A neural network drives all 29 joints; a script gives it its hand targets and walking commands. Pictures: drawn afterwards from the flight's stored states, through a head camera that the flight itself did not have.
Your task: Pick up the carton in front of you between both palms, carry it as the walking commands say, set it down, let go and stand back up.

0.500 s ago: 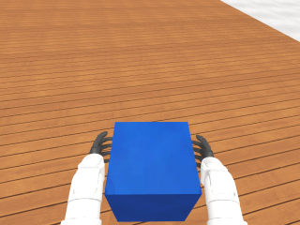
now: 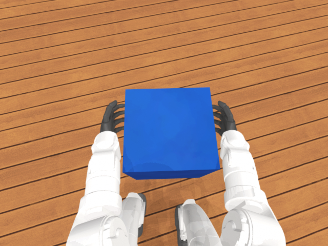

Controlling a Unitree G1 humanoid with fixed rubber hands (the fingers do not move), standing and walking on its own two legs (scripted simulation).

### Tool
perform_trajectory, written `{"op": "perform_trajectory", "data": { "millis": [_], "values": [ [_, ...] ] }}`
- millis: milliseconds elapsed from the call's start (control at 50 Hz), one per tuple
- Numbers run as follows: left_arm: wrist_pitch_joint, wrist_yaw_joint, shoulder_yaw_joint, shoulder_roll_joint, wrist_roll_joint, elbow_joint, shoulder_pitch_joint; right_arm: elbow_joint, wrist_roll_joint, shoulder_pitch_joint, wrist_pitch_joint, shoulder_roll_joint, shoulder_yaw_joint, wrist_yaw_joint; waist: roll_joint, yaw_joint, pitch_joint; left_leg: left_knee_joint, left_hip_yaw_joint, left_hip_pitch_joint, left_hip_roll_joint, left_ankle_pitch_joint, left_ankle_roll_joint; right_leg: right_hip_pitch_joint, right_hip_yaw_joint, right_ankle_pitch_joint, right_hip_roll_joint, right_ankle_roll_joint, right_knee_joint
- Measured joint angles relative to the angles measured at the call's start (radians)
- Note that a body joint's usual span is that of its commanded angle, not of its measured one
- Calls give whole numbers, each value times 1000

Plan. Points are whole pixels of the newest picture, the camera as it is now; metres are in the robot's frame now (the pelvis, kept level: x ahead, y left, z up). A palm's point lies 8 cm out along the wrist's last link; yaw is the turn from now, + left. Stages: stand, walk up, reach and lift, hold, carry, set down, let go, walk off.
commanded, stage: set down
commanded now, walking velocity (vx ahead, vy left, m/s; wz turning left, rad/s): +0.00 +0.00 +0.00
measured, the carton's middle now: (167, 140) +0.38 +0.00 -0.14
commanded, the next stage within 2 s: none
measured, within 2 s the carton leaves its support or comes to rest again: neither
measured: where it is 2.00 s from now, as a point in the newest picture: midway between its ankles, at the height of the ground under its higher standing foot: (160, 229)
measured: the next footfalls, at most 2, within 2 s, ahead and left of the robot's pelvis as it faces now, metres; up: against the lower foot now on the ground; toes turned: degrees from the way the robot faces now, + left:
none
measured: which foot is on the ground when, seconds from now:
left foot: down 0.00-1.00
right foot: down 0.00-1.00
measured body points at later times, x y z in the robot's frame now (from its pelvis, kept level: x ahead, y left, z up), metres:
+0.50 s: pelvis +0.00 -0.02 -0.13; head +0.22 +0.00 +0.26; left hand +0.41 +0.18 -0.21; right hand +0.45 -0.12 -0.22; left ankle +0.09 +0.11 -0.68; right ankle +0.05 -0.12 -0.68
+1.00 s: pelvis -0.04 -0.01 -0.26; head +0.27 +0.00 +0.07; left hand +0.43 +0.20 -0.38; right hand +0.49 -0.09 -0.38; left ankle +0.09 +0.11 -0.68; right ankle +0.05 -0.12 -0.68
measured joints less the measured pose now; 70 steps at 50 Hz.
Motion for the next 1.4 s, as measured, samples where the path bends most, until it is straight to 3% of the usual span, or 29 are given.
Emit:
{"op": "perform_trajectory", "data": {
  "millis": [100,200,380,660,1160,1400],
  "values": [
    [-64,22,-64,34,-106,-60,20,-40,107,0,-63,-18,87,-40,-4,8,-77,143,-11,-278,6,-34,-11,-274,-15,-38,12,-5,142],
    [-61,27,-87,54,-162,-90,21,-68,175,-3,-59,-24,124,-65,-10,14,-192,273,-22,-484,9,-79,-22,-476,-29,-85,20,-11,271],
    [-17,19,-41,76,-153,-18,-47,0,160,-74,-9,-29,98,-79,-19,34,-318,437,-29,-705,14,-137,-32,-695,-41,-145,32,-20,436],
    [-35,20,-5,136,-187,42,-187,91,183,-238,-30,-81,142,-127,-20,60,-308,692,-35,-1021,17,-181,-40,-1008,-55,-196,46,-18,693],
    [-13,66,28,223,-238,116,-464,270,251,-601,-11,-229,232,-151,-24,92,-89,1049,-24,-1388,12,-191,-40,-1373,-59,-227,57,1,1069],
    [-36,87,-47,325,-358,236,-591,343,342,-700,-42,-298,359,-202,3,133,37,1175,-25,-1467,-3,-204,-53,-1447,-68,-259,48,-7,1210]
  ]
}}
